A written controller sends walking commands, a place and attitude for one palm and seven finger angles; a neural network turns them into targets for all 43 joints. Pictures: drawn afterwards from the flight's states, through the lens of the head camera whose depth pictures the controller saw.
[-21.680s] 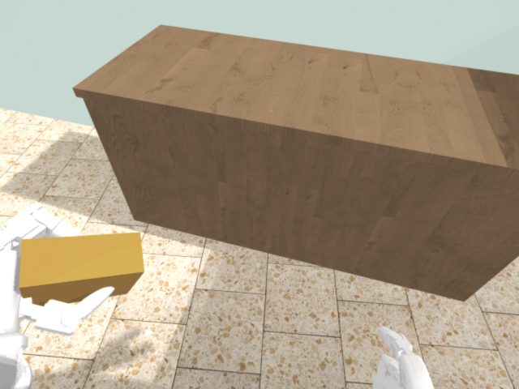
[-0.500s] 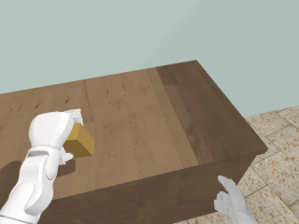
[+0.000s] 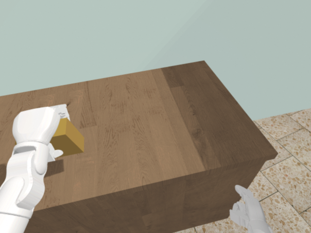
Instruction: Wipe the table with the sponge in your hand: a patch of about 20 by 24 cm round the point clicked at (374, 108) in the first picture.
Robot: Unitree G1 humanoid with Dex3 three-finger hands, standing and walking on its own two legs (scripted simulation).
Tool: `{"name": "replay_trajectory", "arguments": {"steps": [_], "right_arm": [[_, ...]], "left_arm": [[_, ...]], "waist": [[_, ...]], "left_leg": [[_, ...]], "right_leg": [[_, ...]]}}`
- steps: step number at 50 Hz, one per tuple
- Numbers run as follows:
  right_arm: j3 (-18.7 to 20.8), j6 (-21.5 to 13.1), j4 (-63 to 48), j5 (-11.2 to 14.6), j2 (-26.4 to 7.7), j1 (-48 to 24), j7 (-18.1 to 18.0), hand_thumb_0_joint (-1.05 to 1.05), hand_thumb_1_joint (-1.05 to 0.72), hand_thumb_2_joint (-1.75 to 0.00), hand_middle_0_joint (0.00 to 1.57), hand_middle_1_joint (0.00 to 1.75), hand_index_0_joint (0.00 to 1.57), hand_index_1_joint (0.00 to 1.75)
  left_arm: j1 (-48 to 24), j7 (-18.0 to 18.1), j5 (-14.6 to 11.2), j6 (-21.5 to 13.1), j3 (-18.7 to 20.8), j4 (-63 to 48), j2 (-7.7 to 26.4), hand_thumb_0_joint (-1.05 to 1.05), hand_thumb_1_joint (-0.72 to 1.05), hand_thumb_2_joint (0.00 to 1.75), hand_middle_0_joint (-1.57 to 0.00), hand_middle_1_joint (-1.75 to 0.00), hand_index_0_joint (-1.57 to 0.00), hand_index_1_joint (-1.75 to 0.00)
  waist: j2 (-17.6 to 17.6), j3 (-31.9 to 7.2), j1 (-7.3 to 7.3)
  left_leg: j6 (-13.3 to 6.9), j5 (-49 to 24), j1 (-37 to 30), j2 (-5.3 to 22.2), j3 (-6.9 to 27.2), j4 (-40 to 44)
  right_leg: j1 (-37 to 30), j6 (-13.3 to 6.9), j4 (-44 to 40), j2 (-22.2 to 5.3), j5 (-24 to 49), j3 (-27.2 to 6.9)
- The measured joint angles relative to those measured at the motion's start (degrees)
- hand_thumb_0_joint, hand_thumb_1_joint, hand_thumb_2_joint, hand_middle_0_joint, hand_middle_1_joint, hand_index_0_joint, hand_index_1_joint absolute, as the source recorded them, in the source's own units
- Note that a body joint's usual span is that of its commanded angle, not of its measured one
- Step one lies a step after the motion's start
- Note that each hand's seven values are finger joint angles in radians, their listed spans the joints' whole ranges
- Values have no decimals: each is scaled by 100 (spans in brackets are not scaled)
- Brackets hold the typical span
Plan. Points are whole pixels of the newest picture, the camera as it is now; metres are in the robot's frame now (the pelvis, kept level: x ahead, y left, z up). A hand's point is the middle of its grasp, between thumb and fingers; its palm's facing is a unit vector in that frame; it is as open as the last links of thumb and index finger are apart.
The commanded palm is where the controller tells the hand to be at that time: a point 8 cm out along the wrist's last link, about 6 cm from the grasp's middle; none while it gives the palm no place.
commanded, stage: move the sponge above the wiping area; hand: left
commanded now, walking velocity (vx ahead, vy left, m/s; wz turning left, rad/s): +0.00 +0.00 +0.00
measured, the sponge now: (57, 143) +0.27 +0.32 +0.10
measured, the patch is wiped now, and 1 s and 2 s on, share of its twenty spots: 0.00 0.00 0.15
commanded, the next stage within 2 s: lower the sponge onto the table in 0.44 s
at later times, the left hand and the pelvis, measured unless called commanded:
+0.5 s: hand (39, 131) +0.26 +0.34 +0.14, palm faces +0.20 -0.01 -0.98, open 9.1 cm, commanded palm +0.22 +0.31 +0.18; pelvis +0.01 +0.01 +0.00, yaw +0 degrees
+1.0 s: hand (38, 140) +0.25 +0.35 +0.12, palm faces +0.06 -0.06 -1.00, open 9.1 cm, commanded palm +0.22 +0.31 +0.17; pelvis +0.00 +0.01 +0.00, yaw +0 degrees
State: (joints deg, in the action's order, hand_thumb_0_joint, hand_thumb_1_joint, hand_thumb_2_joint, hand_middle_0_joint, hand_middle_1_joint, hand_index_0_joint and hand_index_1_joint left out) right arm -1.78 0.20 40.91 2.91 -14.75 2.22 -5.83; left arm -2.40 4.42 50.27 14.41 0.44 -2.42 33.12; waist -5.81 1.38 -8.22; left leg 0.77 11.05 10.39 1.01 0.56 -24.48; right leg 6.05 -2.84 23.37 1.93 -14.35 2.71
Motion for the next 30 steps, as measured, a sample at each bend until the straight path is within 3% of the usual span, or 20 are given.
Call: {"name": "replay_trajectory", "arguments": {"steps": [2,5,8,10,13,16,18,21,23,27,30], "right_arm": [[-76,89,54,56,41,-107,64,1,-91,-89,20,30,20,30],[-151,198,-63,121,23,-169,166,1,-91,-89,20,30,20,30],[-164,233,-234,145,-74,-155,248,1,-91,-89,20,30,20,30],[-155,226,-317,113,-128,-125,270,1,-91,-89,20,30,20,30],[-125,174,-389,-13,-134,-43,220,1,-91,-89,20,30,20,30],[-71,69,-381,-136,-58,84,127,1,-91,-89,20,30,20,30],[-40,58,-322,-149,-19,108,117,1,-91,-89,20,30,20,30],[4,103,-201,-80,6,50,147,1,-91,-89,20,30,20,30],[-24,148,-118,1,-3,-48,168,1,-91,-89,20,30,20,31],[-140,287,-103,125,-68,-211,193,1,-91,-89,20,30,21,31],[-150,274,-216,166,-142,-199,199,1,-91,-89,20,30,20,31]], "left_arm": [[-264,-83,-142,479,190,270,25,0,-44,104,-84,-142,-84,-142],[-311,-492,-239,1074,273,423,65,0,-43,104,-84,-143,-83,-143],[26,-965,-263,1240,56,209,-65,0,-43,104,-83,-143,-83,-143],[331,-1226,-215,1068,-178,3,-214,0,-43,104,-83,-143,-83,-144],[774,-1345,-116,485,-451,-454,-344,0,-43,104,-84,-143,-83,-143],[1061,-920,63,-162,-505,-896,-284,0,-43,104,-84,-143,-84,-143],[1016,-507,172,-274,-441,-995,-182,0,-44,104,-84,-143,-84,-143],[581,-25,165,79,-244,-727,-105,0,-44,104,-85,-142,-85,-143],[246,36,24,520,-20,-414,-69,0,-44,103,-85,-143,-85,-143],[-186,-407,-191,1314,188,69,-11,0,-44,103,-84,-143,-84,-143],[-104,-841,-225,1441,-44,87,-156,0,-43,103,-84,-144,-84,-144]], "waist": [[-29,-55,87],[-101,-127,238],[-179,-157,317],[-181,-156,327],[-66,-76,248],[82,-32,106],[123,-12,-9],[94,-31,-90],[75,-45,-48],[33,-90,146],[-55,-97,233]], "left_leg": [[-13,-53,17,-23,-25,81],[-43,-89,94,-62,-37,124],[-86,-59,178,-103,-34,66],[-114,-14,219,-128,-33,0],[-135,48,176,-142,-53,-57],[-120,88,84,-126,-56,-62],[-100,100,18,-95,-67,-48],[-84,82,-22,-72,-62,-18],[-84,35,-46,-75,-71,50],[-104,-80,13,-127,-19,159],[-133,-103,123,-160,21,130]], "right_leg": [[61,22,0,-26,14,-23],[162,56,17,-66,15,-32],[233,95,65,-107,-17,-27],[264,120,119,-132,-57,-25],[229,128,181,-147,-116,-46],[118,105,138,-129,-130,-53],[34,76,66,-96,-102,-68],[-33,74,-28,-72,-44,-67],[-38,86,-65,-76,-8,-77],[34,116,-90,-123,34,-23],[119,140,-74,-153,46,20]]}}
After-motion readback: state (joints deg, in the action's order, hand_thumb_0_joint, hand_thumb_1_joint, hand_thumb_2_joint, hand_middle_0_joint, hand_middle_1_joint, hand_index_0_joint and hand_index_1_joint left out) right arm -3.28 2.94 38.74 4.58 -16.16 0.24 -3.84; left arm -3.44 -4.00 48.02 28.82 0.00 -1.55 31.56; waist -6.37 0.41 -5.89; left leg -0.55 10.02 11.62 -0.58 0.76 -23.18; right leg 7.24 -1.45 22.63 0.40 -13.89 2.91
